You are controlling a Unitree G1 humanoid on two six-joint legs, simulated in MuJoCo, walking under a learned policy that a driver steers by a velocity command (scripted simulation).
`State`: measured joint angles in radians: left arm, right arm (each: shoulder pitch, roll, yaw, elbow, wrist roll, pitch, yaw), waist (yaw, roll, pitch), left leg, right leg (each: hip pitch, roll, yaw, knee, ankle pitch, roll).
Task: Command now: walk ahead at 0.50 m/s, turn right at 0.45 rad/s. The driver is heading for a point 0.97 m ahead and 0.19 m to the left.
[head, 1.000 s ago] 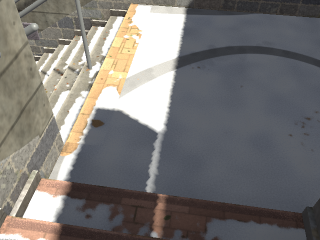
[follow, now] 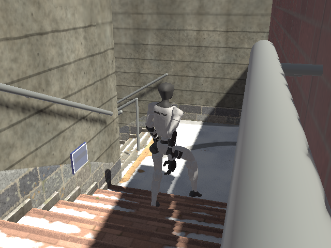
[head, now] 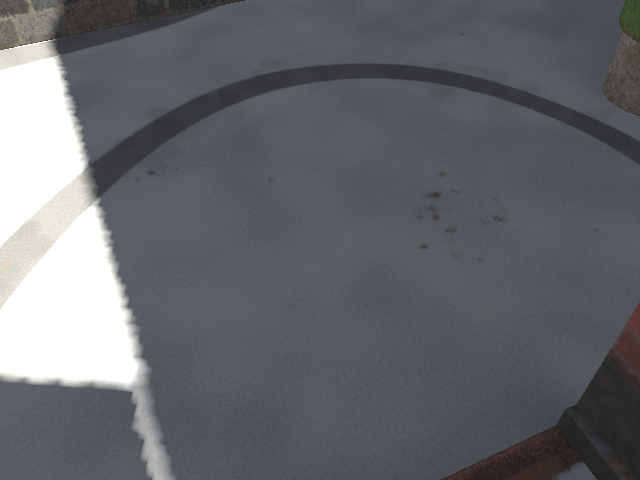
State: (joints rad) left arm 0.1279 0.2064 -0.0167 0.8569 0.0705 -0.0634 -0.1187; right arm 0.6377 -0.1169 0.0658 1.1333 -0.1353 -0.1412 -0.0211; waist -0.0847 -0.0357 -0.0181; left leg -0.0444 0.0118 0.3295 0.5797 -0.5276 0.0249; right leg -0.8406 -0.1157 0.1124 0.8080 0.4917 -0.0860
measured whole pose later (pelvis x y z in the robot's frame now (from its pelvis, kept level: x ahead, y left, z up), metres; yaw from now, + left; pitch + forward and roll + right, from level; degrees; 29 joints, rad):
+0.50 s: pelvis +0.32 -0.05 -0.14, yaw +7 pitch -1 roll -4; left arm 0.45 0.22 0.04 1.07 0.09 -0.10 -0.03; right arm 0.23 -0.25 -0.05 0.95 -0.09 -0.11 0.07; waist 0.01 0.08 0.04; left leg -0.67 0.14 -0.03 1.11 -0.19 0.10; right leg -0.13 0.00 -0.24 0.52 -0.36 -0.02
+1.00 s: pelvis +0.60 +0.11 -0.28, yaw +25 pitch +2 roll +0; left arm 0.14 0.22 0.06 0.85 -0.03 -0.10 0.06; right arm 0.25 -0.23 -0.05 0.98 0.00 -0.02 0.01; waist 0.00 0.00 0.02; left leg -0.36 -0.04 -0.01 0.56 -0.23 0.06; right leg -0.80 -0.12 0.02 1.52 -0.42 0.05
